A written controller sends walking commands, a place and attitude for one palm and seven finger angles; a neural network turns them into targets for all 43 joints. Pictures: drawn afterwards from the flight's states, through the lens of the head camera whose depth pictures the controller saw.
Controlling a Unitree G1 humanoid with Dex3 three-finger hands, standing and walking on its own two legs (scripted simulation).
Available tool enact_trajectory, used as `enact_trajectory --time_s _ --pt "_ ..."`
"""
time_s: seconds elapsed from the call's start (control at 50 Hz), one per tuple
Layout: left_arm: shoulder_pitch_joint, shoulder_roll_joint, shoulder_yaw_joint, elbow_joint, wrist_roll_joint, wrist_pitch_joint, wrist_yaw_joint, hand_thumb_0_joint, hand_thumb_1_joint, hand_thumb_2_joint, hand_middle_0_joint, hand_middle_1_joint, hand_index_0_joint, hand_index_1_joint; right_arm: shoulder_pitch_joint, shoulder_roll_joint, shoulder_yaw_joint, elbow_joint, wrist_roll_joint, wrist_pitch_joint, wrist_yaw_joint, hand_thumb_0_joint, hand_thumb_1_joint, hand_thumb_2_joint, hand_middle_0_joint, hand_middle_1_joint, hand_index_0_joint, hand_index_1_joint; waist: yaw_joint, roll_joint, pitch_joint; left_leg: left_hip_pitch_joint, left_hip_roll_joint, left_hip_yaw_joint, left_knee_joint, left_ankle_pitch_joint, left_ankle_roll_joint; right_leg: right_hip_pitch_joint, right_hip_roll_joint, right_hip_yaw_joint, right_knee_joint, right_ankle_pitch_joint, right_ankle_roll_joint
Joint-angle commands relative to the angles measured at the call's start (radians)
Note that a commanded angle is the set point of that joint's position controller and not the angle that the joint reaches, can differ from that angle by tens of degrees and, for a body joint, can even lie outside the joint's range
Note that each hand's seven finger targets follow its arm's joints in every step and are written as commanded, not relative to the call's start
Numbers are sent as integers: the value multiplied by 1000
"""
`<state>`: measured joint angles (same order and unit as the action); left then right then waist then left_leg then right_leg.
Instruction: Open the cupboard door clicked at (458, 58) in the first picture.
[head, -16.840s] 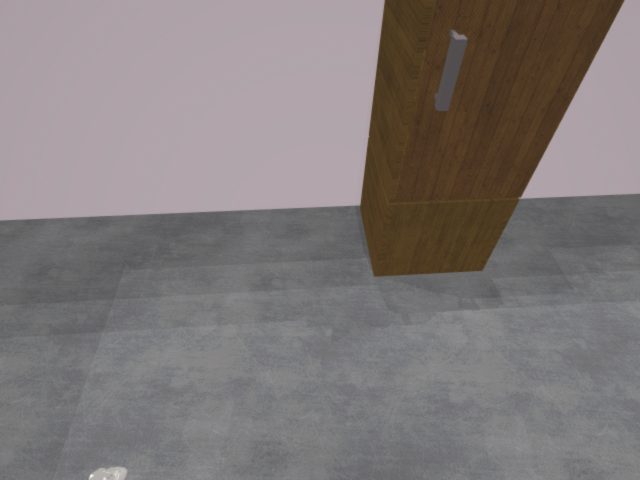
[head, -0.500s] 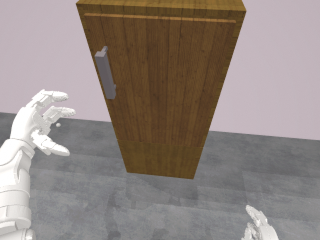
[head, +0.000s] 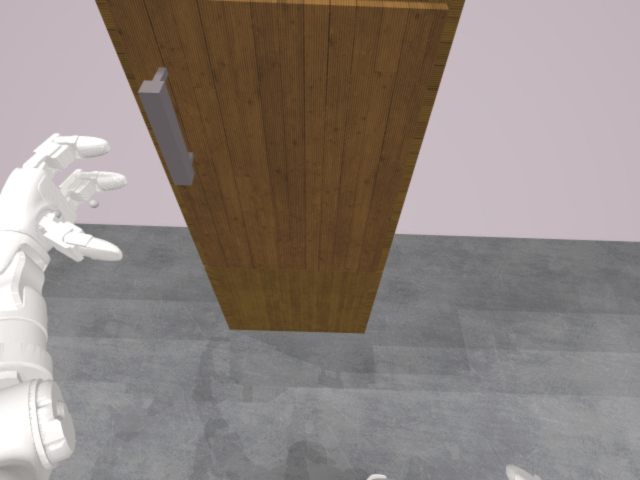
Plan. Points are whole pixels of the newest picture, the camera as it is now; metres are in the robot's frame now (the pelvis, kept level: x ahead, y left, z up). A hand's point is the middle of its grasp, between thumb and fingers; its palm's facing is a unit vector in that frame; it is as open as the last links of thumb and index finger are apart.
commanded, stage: move the hooked fingers beside the handle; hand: left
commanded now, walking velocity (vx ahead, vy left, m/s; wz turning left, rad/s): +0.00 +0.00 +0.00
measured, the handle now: (173, 129) +0.57 +0.22 +0.10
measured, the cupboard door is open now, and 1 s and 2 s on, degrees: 0 0 0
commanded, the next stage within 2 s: slide the fingers in behind the handle in 1.60 s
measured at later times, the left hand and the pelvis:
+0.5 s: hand (112, 161) +0.48 +0.27 +0.12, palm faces -0.04 -1.00 +0.02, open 14.0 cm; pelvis +0.01 +0.01 -0.01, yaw +0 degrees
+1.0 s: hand (131, 135) +0.54 +0.27 +0.11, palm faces -0.04 -1.00 +0.01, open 14.0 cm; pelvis +0.02 +0.02 -0.01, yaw -2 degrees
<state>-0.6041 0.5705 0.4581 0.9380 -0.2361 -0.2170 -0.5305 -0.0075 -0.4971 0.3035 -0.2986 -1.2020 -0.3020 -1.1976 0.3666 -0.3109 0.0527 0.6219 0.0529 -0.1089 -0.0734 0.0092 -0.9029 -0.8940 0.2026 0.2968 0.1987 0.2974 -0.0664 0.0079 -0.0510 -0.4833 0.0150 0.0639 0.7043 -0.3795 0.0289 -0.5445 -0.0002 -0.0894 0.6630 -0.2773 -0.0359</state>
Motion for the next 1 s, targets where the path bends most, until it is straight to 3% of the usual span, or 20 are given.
enact_trajectory --time_s 0.0,0.12,0.16,0.22,0.34,0.4,0.44,0.48,0.54,0.58,0.6,0.62,0.66,0.7,0.8,0.82,0.86,0.9,0.94,0.98 --pt "-409 332 57 -167 -20 -77 -6 0 -500 300 -300 -1200 -300 -1200 50 -162 -63 -109 -2 -25 -13 0 -900 -900 200 300 200 300 4 67 -335 58 -10 -74 -85 316 4 231 7 87 -44 288 6" --pt "-533 348 33 -62 12 -83 6 0 -500 300 -300 -1200 -300 -1200 76 -170 -60 -94 -5 0 -13 0 -900 -900 200 300 200 300 -31 60 -297 17 -8 -78 -76 241 7 163 8 89 -49 210 11" --pt "-600 391 50 -56 20 -101 6 0 -500 300 -300 -1200 -300 -1200 88 -173 -60 -86 -8 9 -15 0 -900 -900 200 300 200 300 -35 82 -336 21 -8 -83 -63 262 6 174 11 93 -35 226 7" --pt "-626 380 33 -33 32 -117 4 0 -500 300 -300 -1200 -300 -1200 105 -172 -60 -78 -13 19 -14 0 -900 -900 200 300 200 300 -44 104 -380 48 -4 -88 -50 292 3 154 13 88 -27 239 8" --pt "-679 387 22 32 40 -108 -1 0 -500 300 -300 -1200 -300 -1200 138 -179 -58 -70 -18 53 -9 0 -900 -900 200 300 200 300 -61 111 -385 58 3 -104 -31 376 -2 107 22 73 -8 271 5" --pt "-723 416 31 77 59 -98 13 0 -500 300 -300 -1200 -300 -1200 165 -186 -60 -57 -23 69 -6 0 -900 -900 200 300 200 300 -78 84 -381 39 7 -111 -25 356 0 87 23 71 -10 253 10" --pt "-723 474 77 63 61 -110 18 0 -500 300 -300 -1200 -300 -1200 179 -191 -61 -65 -28 81 -5 0 -900 -900 200 300 200 300 -65 92 -430 44 6 -109 -15 404 -2 117 27 74 4 293 6" --pt "-736 450 51 42 73 -118 13 0 -500 300 -300 -1200 -300 -1200 188 -183 -63 -63 -29 94 2 0 -900 -900 200 300 200 300 -68 160 -466 100 12 -114 -4 486 -12 90 28 70 8 320 7" --pt "-748 455 56 75 74 -115 16 0 -500 300 -300 -1200 -300 -1200 203 -187 -63 -61 -32 115 6 0 -900 -900 200 300 200 300 -80 137 -437 91 16 -118 3 510 -12 71 35 64 9 326 5" --pt "-764 452 50 71 83 -111 18 0 -500 300 -300 -1200 -300 -1200 212 -187 -67 -58 -34 126 9 0 -900 -900 200 300 200 300 -82 172 -449 118 20 -124 6 520 -18 42 35 61 5 305 9" --pt "-768 420 24 90 84 -104 18 0 -500 300 -300 -1200 -300 -1200 217 -186 -66 -52 -34 130 10 0 -900 -900 200 300 200 300 -97 166 -431 117 21 -121 8 512 -15 22 37 60 -2 300 10" --pt "-777 451 45 115 89 -99 24 0 -500 300 -300 -1200 -300 -1200 224 -191 -65 -48 -36 135 10 0 -900 -900 200 300 200 300 -99 129 -403 84 22 -124 7 477 -11 22 37 59 -3 287 11" --pt "-824 459 41 103 95 -101 30 0 -500 300 -300 -1200 -300 -1200 233 -193 -63 -49 -39 142 9 0 -900 -900 200 300 200 300 -105 173 -432 106 22 -131 8 503 -16 13 39 59 2 291 9" --pt "-840 497 63 119 108 -102 39 0 -500 300 -300 -1200 -300 -1200 248 -195 -64 -42 -42 149 9 0 -900 -900 200 300 200 300 -112 157 -443 92 22 -129 20 499 -14 19 39 61 5 300 10" --pt "-857 483 46 162 121 -100 41 0 -500 300 -300 -1200 -300 -1200 270 -194 -61 -37 -47 165 14 0 -900 -900 200 300 200 300 -129 171 -445 98 29 -134 38 537 -20 -15 45 56 13 309 10" --pt "-828 514 68 168 125 -97 42 0 -500 300 -300 -1200 -300 -1200 273 -198 -61 -42 -48 169 14 0 -900 -900 200 300 200 300 -116 152 -449 74 28 -132 37 521 -16 2 44 57 16 308 10" --pt "-830 480 45 142 121 -100 37 0 -500 300 -300 -1200 -300 -1200 275 -193 -61 -49 -49 174 17 0 -900 -900 200 300 200 300 -115 198 -477 118 32 -138 42 598 -28 -10 46 51 24 332 7" --pt "-770 525 95 116 118 -99 38 0 -500 300 -300 -1200 -300 -1200 286 -197 -68 -59 -52 184 23 0 -900 -900 200 300 200 300 -92 174 -521 126 35 -136 51 650 -27 21 48 52 29 370 8" --pt "-771 484 75 99 103 -99 34 0 -500 300 -300 -1200 -300 -1200 277 -191 -67 -70 -51 189 27 0 -900 -900 200 300 200 300 -99 173 -502 113 32 -125 51 636 -19 30 50 55 28 388 7" --pt "-751 503 90 102 104 -94 35 0 -500 300 -300 -1200 -300 -1200 274 -192 -68 -73 -48 197 31 0 -900 -900 200 300 200 300 -93 160 -491 92 31 -123 47 624 -16 45 50 55 27 395 9"
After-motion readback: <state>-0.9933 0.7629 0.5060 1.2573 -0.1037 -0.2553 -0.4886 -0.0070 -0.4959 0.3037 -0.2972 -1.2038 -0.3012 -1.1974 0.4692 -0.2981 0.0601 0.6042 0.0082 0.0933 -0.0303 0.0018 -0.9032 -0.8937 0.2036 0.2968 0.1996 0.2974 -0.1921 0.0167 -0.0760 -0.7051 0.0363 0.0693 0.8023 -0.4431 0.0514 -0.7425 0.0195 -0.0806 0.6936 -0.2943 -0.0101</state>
